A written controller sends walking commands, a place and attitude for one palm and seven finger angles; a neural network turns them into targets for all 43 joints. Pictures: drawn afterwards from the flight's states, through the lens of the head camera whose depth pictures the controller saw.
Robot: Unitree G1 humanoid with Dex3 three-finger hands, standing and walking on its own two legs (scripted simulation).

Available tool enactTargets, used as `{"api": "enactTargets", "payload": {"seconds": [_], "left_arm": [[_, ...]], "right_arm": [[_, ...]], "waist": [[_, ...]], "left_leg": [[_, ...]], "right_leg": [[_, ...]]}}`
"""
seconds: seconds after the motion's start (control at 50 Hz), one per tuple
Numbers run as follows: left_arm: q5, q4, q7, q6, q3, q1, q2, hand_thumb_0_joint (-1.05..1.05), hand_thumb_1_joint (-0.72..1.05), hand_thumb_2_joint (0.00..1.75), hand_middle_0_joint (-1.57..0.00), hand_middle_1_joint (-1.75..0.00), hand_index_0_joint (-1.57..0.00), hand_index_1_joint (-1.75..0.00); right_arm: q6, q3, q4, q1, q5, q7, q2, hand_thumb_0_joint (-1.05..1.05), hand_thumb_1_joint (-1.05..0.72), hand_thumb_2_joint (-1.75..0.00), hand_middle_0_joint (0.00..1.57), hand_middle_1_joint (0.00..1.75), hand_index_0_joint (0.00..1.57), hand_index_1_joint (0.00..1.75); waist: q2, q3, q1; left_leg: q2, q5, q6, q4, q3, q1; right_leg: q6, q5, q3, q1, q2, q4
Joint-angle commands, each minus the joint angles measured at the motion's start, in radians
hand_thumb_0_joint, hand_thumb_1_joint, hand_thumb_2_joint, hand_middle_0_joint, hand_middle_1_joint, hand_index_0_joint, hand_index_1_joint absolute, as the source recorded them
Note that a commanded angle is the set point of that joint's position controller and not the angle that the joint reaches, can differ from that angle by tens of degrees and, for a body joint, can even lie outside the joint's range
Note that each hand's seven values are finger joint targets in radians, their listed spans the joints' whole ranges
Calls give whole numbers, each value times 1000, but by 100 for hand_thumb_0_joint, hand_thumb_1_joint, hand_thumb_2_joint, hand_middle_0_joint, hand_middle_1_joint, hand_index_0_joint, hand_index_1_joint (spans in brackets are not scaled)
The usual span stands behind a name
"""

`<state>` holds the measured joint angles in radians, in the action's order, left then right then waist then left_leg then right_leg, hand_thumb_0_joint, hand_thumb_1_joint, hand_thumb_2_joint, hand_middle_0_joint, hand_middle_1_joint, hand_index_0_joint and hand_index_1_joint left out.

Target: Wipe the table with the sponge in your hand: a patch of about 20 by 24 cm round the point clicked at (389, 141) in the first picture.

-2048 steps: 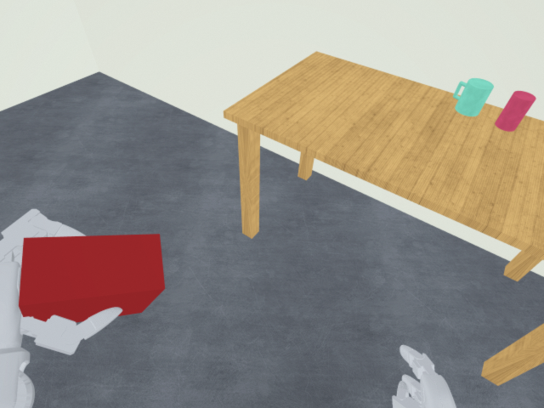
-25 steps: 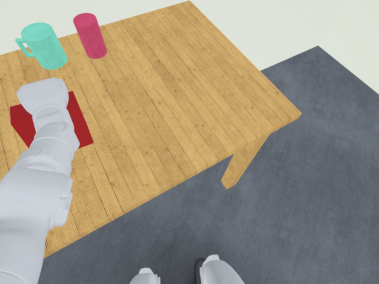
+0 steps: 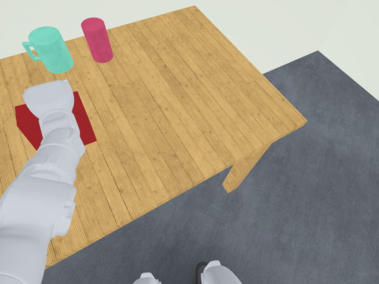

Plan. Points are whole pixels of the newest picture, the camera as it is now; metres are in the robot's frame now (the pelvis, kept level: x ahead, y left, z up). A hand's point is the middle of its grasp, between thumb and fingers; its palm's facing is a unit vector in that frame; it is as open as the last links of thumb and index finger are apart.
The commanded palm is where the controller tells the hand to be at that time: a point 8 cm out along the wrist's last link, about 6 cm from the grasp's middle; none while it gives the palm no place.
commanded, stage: wipe back along the third lane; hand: left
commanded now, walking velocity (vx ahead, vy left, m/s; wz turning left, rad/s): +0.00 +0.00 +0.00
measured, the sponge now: (63, 131) +0.47 +0.28 -0.03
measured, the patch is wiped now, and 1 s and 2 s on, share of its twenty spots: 1.00 1.00 1.00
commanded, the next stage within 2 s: none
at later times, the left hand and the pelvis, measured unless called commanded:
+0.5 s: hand (64, 124) +0.46 +0.25 +0.02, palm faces -0.05 +0.00 -1.00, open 10.3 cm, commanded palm +0.41 +0.22 +0.04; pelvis +0.05 +0.01 +0.02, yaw +2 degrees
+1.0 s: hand (73, 149) +0.39 +0.22 +0.02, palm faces -0.05 -0.01 -1.00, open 10.3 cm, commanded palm +0.35 +0.19 +0.04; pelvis +0.03 +0.00 +0.03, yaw +2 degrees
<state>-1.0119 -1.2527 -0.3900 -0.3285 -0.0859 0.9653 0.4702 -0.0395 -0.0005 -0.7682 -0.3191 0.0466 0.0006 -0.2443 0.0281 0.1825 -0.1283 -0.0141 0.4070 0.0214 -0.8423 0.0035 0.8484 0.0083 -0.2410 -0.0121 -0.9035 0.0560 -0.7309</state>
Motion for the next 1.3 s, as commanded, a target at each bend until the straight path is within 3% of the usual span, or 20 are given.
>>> {"api": "enactTargets", "payload": {"seconds": [0.0,0.02,0.1,0.12,0.2,0.28,0.32,0.36,0.48,0.56,0.64,0.72,0.92,0.98,1.02,1.06,1.12,1.16,1.22,1.28], "left_arm": [[1,5,22,-25,-36,134,21,0,10,130,-120,-160,-120,-160],[1,7,19,-27,-13,118,32,0,10,130,-120,-160,-120,-160],[19,35,20,-35,-70,48,-79,0,10,130,-120,-160,-120,-160],[24,44,19,-33,-40,27,-56,0,10,130,-120,-160,-120,-160],[45,107,21,-39,-109,-42,-174,0,10,130,-120,-160,-120,-160],[59,164,20,-59,-134,-105,-230,0,10,130,-120,-160,-120,-160],[66,204,18,-75,-107,-159,-216,0,10,130,-120,-160,-120,-160],[67,241,21,-93,-162,-175,-282,0,10,130,-120,-160,-120,-160],[57,314,34,-153,-177,-232,-292,0,10,130,-120,-160,-120,-160],[49,376,42,-174,-199,-294,-318,0,10,130,-120,-160,-120,-160],[49,406,43,-188,-223,-267,-337,0,10,130,-120,-160,-120,-160],[45,412,37,-197,-182,-294,-300,0,10,130,-120,-160,-120,-160],[36,430,26,-207,-180,-352,-289,0,10,130,-120,-160,-120,-160],[30,421,22,-203,-235,-353,-346,0,10,130,-120,-160,-120,-160],[37,432,20,-200,-211,-383,-334,0,10,130,-120,-160,-120,-160],[43,430,17,-195,-232,-378,-349,0,10,130,-120,-160,-120,-160],[50,439,13,-190,-197,-409,-319,0,10,130,-120,-160,-120,-160],[50,447,8,-188,-222,-409,-337,0,10,130,-120,-160,-120,-160],[52,454,6,-187,-221,-460,-346,0,10,130,-120,-160,-120,-160],[50,455,2,-185,-244,-441,-357,0,10,130,-120,-160,-120,-160]], "right_arm": [[18,58,67,-58,2,4,-165,0,-90,-90,20,30,20,30],[16,61,63,-54,1,2,-166,0,-90,-90,20,30,20,30],[7,67,68,-29,-1,-7,-155,0,-90,-90,20,30,20,30],[4,69,69,-19,-1,-8,-158,0,-90,-90,20,30,20,30],[-11,73,82,14,-2,-16,-144,0,-90,-90,20,30,20,30],[-36,77,88,51,-3,-22,-140,0,-90,-90,20,30,20,30],[-47,77,97,80,0,-24,-140,0,-90,-90,20,30,20,30],[-60,80,97,95,-4,-29,-133,0,-90,-90,20,30,20,30],[-95,74,115,166,-4,-29,-134,0,-90,-90,20,30,20,30],[-110,71,135,207,-5,-30,-127,0,-90,-90,20,30,20,30],[-122,64,148,242,-5,-23,-123,0,-90,-90,20,30,20,30],[-126,60,155,266,-2,-15,-124,0,-90,-90,20,30,20,30],[-120,48,178,298,5,-2,-118,0,-90,-90,20,30,20,30],[-110,50,178,294,6,-1,-110,0,-90,-90,20,30,20,30],[-105,52,183,302,8,-3,-113,0,-90,-90,20,30,20,30],[-102,51,181,301,8,-2,-111,0,-90,-90,20,30,20,30],[-93,50,186,314,11,2,-114,0,-90,-90,20,30,20,30],[-89,48,186,311,12,4,-111,0,-90,-90,20,30,20,30],[-83,52,190,327,15,-3,-109,0,-90,-90,20,30,20,30],[-78,50,185,326,15,-1,-106,0,-90,-90,20,30,20,30]], "waist": [[-29,279,3],[-17,287,18],[-42,275,25],[-42,296,39],[-40,295,49],[-59,283,58],[-59,299,85],[-59,290,76],[-85,269,95],[-56,278,116],[-78,240,107],[-98,235,123],[-101,182,142],[-92,158,133],[-95,182,151],[-107,160,139],[-128,148,154],[-130,141,146],[-123,136,162],[-130,107,148]], "left_leg": [[0,-196,15,151,-2,-169],[-2,-232,13,155,4,-189],[-4,-293,10,164,3,-244],[-5,-328,8,166,7,-255],[-6,-420,3,168,-1,-310],[-12,-538,-3,169,2,-363],[-14,-620,-6,172,9,-381],[-17,-676,-9,165,6,-421],[-11,-684,-15,185,11,-447],[-10,-735,-20,184,16,-483],[-4,-646,-20,200,17,-465],[5,-590,-18,213,13,-449],[25,-380,-14,255,9,-400],[26,-346,-11,257,4,-406],[25,-341,-11,262,6,-407],[28,-300,-7,265,2,-402],[32,-264,-6,276,5,-381],[35,-244,-4,278,-1,-383],[34,-245,-5,282,0,-389],[38,-212,-2,284,-6,-390]], "right_leg": [[31,109,38,310,-2,95],[37,133,42,316,-3,90],[39,185,52,334,-1,99],[42,218,49,355,-3,94],[42,308,55,387,-5,95],[43,396,59,420,-9,98],[48,448,56,457,-15,96],[46,489,62,459,-16,98],[50,514,66,509,-22,106],[57,527,69,522,-25,99],[59,492,68,528,-24,110],[65,484,61,553,-27,116],[72,334,50,561,-26,146],[71,283,56,533,-24,153],[76,273,53,544,-21,151],[72,235,52,536,-22,163],[73,211,38,548,-23,175],[68,192,36,546,-24,180],[72,182,34,544,-23,183],[67,142,32,528,-23,196]]}}
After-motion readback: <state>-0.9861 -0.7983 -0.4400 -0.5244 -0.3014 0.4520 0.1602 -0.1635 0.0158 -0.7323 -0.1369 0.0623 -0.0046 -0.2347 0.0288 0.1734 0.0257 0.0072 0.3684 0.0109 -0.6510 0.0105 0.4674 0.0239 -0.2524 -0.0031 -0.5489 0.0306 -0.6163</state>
